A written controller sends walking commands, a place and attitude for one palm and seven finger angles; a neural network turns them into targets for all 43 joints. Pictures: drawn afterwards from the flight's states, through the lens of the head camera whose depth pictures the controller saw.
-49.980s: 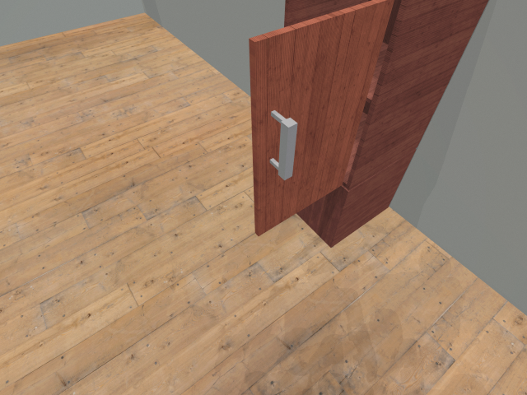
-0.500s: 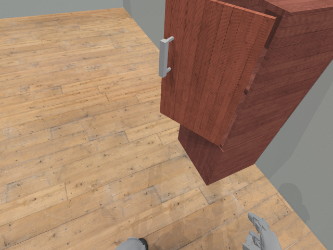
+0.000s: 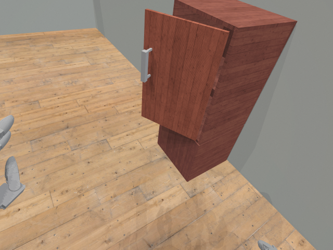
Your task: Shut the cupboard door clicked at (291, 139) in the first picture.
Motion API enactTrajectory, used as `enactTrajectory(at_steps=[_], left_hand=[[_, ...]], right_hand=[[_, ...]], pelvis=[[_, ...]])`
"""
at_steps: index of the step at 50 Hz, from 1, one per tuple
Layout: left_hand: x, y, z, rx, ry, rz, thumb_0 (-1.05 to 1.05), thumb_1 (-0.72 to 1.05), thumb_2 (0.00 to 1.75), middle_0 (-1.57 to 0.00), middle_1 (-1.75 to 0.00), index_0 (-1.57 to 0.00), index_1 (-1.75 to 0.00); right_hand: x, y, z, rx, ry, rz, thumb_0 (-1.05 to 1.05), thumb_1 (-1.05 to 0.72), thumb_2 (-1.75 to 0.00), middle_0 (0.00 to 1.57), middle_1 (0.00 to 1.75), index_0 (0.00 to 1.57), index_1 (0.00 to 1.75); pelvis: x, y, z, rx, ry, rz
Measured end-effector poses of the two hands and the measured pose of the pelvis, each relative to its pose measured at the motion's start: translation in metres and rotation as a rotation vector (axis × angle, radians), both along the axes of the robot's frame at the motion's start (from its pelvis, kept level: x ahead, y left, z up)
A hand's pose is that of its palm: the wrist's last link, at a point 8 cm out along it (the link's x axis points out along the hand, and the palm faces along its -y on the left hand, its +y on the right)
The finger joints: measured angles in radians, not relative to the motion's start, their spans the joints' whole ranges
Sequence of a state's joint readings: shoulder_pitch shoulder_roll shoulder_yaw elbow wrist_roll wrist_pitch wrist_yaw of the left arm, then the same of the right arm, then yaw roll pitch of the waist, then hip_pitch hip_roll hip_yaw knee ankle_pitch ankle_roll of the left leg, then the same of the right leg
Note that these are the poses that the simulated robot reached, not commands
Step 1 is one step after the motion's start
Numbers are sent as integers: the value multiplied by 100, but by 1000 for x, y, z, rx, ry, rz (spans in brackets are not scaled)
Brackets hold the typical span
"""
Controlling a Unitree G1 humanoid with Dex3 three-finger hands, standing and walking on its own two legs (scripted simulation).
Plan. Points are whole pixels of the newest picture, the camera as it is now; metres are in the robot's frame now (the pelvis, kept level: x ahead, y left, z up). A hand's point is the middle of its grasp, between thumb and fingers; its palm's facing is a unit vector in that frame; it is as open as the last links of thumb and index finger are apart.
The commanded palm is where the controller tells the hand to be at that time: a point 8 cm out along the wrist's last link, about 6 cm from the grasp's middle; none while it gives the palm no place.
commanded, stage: stop stepping back and stand still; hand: left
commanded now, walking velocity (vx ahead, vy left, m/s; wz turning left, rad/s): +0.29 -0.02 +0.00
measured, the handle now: (147, 65) +0.91 +0.18 +0.02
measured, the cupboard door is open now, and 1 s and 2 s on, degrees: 28 28 28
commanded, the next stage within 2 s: let the arm hang, fingers relaxed in 0.96 s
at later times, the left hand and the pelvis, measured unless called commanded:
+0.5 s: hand (20, 179) +0.17 +0.28 +0.16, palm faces +0.44 -0.76 -0.48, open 7.4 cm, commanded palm +0.12 +0.30 +0.18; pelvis -0.03 +0.01 +0.00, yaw -2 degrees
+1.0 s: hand (41, 162) +0.21 +0.26 +0.16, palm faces +0.35 -0.81 -0.47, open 7.4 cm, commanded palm +0.16 +0.31 +0.18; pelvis +0.00 +0.01 +0.00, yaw -3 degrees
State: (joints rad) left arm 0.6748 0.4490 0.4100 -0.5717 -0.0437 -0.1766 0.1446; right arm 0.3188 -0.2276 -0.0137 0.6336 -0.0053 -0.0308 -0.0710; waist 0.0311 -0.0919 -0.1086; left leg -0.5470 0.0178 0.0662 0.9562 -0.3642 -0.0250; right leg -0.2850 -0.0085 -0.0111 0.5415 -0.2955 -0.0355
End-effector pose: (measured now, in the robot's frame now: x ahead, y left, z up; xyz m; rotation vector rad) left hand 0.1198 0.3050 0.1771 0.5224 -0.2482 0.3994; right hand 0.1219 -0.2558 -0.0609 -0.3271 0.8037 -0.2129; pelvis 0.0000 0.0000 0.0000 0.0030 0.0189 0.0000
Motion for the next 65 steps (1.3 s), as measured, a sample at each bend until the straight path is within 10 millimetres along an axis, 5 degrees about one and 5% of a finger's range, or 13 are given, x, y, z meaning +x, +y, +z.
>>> enactTrajectory(at_steps=[3, 8, 15, 24, 32, 42, 53, 55, 59, 62, 65], left_hand=[[-6, 19, 3, -24, -113, 63, 1, 88, 90, -22, -30, -21, -31], [14, 39, 6, -73, -195, 92, 1, 89, 90, -21, -30, -21, -31], [19, 5, 19, 31, -58, -109, 1, 89, 90, -21, -30, -20, -30], [11, 4, 7, 72, 29, 4, 1, 89, 90, -22, -30, -21, -31], [22, 0, -4, -52, -60, 25, 1, 89, 90, -21, -30, -21, -31], [56, 0, 12, 25, -46, -43, 1, 89, 90, -21, -30, -21, -31], [52, 1, -4, -5, 85, -40, 1, 89, 90, -22, -30, -21, -31], [57, 5, -26, -19, 158, -51, 1, 89, 90, -21, -30, -21, -31], [59, 5, -134, -182, 598, -25, 0, 90, 90, -20, -30, -20, -30], [27, -16, -215, -301, 930, -26, 0, 90, 90, -20, -30, -19, -30], [-21, -44, -276, -426, 1177, -34, 1, 91, 90, -20, -30, -19, -30]], right_hand=[[-31, 2, -11, -46, 56, -11, 2, -90, -90, 20, 30, 20, 30], [-59, 26, -23, 4, 40, -56, 2, -90, -90, 20, 30, 20, 30], [-73, 63, -16, 166, -16, -84, 2, -90, -90, 20, 30, 20, 30], [-50, 36, -40, 154, 43, -34, 2, -90, -90, 20, 30, 20, 30], [-11, 4, -18, 28, -23, -25, 2, -90, -90, 20, 30, 20, 30], [29, 28, 2, 90, -138, -12, 2, -90, -90, 20, 30, 20, 30], [12, 43, -19, 143, -36, -43, 2, -90, -90, 20, 30, 20, 30], [9, 41, -27, 154, -24, 2, 2, -90, -90, 20, 30, 20, 30], [-2, 30, -49, 148, 47, 35, 1, -90, -90, 20, 30, 20, 30], [-22, 25, -57, 139, 108, 6, 1, -90, -90, 20, 30, 20, 30], [-52, 25, -59, 121, 204, -20, 1, -90, -90, 20, 30, 20, 30]], pelvis=[[-7, 11, -5, -31, 0, 11], [-31, 24, -7, -25, -45, 16], [-37, 22, 7, -39, -44, -32], [-32, 6, -5, -31, -15, -34], [-15, 9, -8, -23, -48, -20], [-5, 10, 0, -17, -11, -44], [3, 16, 0, -16, -6, -51], [-1, 19, -2, -18, -7, -38], [-13, 30, -7, -18, -11, -34], [-19, 32, -9, -13, -19, -33], [-24, 30, -9, -5, -31, -29]])
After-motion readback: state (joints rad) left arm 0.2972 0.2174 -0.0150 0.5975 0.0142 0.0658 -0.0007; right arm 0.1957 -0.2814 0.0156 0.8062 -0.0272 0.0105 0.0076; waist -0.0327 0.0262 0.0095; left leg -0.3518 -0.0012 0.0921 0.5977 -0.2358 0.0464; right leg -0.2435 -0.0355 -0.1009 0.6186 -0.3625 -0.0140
